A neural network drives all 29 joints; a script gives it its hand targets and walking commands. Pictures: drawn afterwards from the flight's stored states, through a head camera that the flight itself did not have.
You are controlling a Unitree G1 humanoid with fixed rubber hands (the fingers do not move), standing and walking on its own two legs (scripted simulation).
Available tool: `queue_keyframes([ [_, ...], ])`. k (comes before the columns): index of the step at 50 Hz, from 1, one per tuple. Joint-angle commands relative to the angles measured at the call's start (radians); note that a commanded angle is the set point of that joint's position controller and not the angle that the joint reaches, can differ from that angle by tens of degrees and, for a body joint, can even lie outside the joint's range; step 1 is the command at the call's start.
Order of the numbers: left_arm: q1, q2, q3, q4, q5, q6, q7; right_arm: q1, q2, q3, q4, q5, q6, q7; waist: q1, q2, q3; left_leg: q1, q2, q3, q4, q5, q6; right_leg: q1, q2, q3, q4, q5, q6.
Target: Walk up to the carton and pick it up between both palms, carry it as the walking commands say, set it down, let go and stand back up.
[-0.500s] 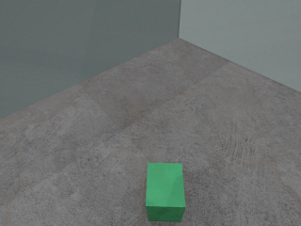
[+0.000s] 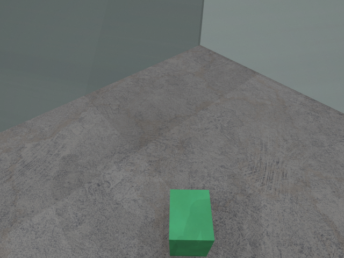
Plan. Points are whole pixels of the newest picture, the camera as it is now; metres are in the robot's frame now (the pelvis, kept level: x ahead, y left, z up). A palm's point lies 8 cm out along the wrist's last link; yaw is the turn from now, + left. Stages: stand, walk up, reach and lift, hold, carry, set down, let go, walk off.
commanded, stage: stand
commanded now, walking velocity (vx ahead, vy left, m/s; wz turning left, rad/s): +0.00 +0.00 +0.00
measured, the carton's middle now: (188, 223) +0.42 -0.06 -0.63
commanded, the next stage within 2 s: reach and lift in 0.30 s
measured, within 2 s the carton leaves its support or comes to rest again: neither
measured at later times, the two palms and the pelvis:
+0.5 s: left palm out of the picture +0.14 +0.22 -0.14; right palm out of the picture +0.14 -0.25 -0.13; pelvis -0.03 -0.02 -0.02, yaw -1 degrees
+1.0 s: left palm out of the picture +0.13 +0.17 -0.17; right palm out of the picture +0.15 -0.25 -0.17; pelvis -0.10 -0.06 -0.07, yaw +2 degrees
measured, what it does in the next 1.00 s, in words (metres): lowers itself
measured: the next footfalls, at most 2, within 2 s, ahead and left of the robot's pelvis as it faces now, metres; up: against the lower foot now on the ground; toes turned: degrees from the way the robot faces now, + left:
none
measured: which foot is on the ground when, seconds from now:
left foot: down 0.00-1.00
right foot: down 0.00-1.00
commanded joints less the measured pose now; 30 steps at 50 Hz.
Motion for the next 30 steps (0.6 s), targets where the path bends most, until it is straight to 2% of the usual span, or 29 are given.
queue_keyframes([
  [1,0.106,0.043,0.005,0.008,0.002,-0.003,0.003,0.065,-0.09,-0.012,-0.008,-0.005,-0.008,-0.001,0.013,0.027,0.024,-0.06,0.175,-0.128,-0.047,0.41,-0.012,0.015,-0.027,0.034,-0.021,0.135,-0.011],
  [7,0.115,0.039,-0.001,0.025,-0.002,-0.007,0.003,0.091,-0.069,-0.008,0.0,-0.007,-0.009,-0.001,0.009,0.015,0.041,-0.076,0.169,-0.116,-0.044,0.37,-0.02,0.008,-0.038,0.04,-0.032,0.153,-0.01],
  [11,0.119,0.03,-0.006,0.034,-0.003,-0.01,0.003,0.094,-0.068,-0.012,-0.002,-0.009,-0.005,-0.001,0.004,0.0,0.062,-0.098,0.162,-0.111,-0.044,0.3,-0.021,-0.005,-0.044,0.043,-0.046,0.151,-0.01],
  [15,0.135,0.034,-0.007,0.042,-0.002,-0.015,0.002,0.103,-0.055,-0.011,0.005,-0.008,-0.003,0.0,0.0,0.013,0.06,-0.096,0.161,-0.109,-0.044,0.28,-0.025,-0.008,-0.043,0.048,-0.048,0.157,-0.013],
  [16,-0.779,0.187,-0.085,-0.648,-0.132,-0.018,-0.009,-0.815,-0.173,0.025,-0.756,0.054,0.023,0.024,0.012,0.037,-0.151,-0.294,0.114,-0.133,0.119,-0.074,0.024,-0.241,0.051,0.088,0.176,-0.122,-0.078],
  [17,-0.635,0.188,-0.051,-0.48,-0.091,0.057,0.028,-0.627,-0.185,0.053,-0.498,0.06,0.105,0.0,-0.023,0.033,-0.141,-0.442,0.148,-0.092,0.104,-0.18,-0.001,-0.292,0.067,0.075,0.195,-0.169,-0.145],
  [18,-0.511,0.159,-0.088,-0.492,-0.111,0.12,0.039,-0.516,-0.189,0.067,-0.52,0.096,0.182,-0.013,-0.032,0.031,-0.173,-0.484,0.154,-0.08,0.108,-0.216,-0.009,-0.275,0.072,0.056,0.209,-0.176,-0.164],
  [19,-0.484,0.151,-0.116,-0.49,-0.156,0.188,0.048,-0.468,-0.17,0.096,-0.497,0.116,0.254,-0.013,-0.018,0.055,-0.188,-0.512,0.154,-0.074,0.095,-0.222,-0.006,-0.229,0.077,0.055,0.227,-0.157,-0.167],
  [20,-0.441,0.143,-0.134,-0.452,-0.189,0.271,0.056,-0.413,-0.147,0.135,-0.478,0.146,0.333,-0.01,-0.018,0.074,-0.166,-0.562,0.15,-0.059,0.078,-0.211,-0.001,-0.196,0.092,0.062,0.244,-0.1,-0.156],
  [21,-0.361,0.128,-0.146,-0.398,-0.214,0.356,0.059,-0.348,-0.128,0.162,-0.441,0.174,0.41,-0.008,-0.003,0.096,-0.154,-0.619,0.147,-0.046,0.074,-0.161,0.008,-0.196,0.104,0.074,0.259,-0.041,-0.146],
  [22,-0.302,0.122,-0.137,-0.353,-0.215,0.425,0.061,-0.273,-0.106,0.162,-0.382,0.18,0.482,-0.007,0.008,0.082,-0.165,-0.648,0.136,-0.069,0.096,-0.05,0.029,-0.206,0.125,0.093,0.287,0.035,-0.144],
  [23,-0.274,0.104,-0.125,-0.334,-0.223,0.492,0.056,-0.239,-0.103,0.159,-0.365,0.19,0.547,-0.005,0.005,0.059,-0.195,-0.605,0.119,-0.097,0.152,0.117,0.043,-0.24,0.134,0.127,0.289,0.106,-0.145],
  [24,-0.217,0.092,-0.107,-0.305,-0.218,0.553,0.044,-0.204,-0.119,0.131,-0.361,0.182,0.603,-0.002,-0.004,0.045,-0.237,-0.519,0.103,-0.123,0.196,0.293,0.044,-0.289,0.144,0.15,0.281,0.177,-0.153],
  [25,-0.186,0.088,-0.087,-0.309,-0.196,0.6,0.026,-0.18,-0.127,0.094,-0.37,0.155,0.643,0.005,-0.016,0.042,-0.268,-0.44,0.088,-0.141,0.232,0.415,0.041,-0.332,0.148,0.17,0.264,0.237,-0.157],
  [27,-0.161,0.091,-0.068,-0.383,-0.128,0.635,-0.013,-0.197,-0.117,0.028,-0.459,0.078,0.673,0.02,-0.016,0.057,-0.303,-0.319,0.077,-0.16,0.251,0.543,0.01,-0.361,0.151,0.183,0.227,0.316,-0.151],
  [30,-0.197,0.095,-0.006,-0.536,0.011,0.614,-0.042,-0.249,-0.087,-0.036,-0.636,-0.031,0.648,0.027,-0.006,0.064,-0.332,-0.261,0.067,-0.154,0.268,0.575,-0.035,-0.415,0.152,0.162,0.206,0.351,-0.117],
])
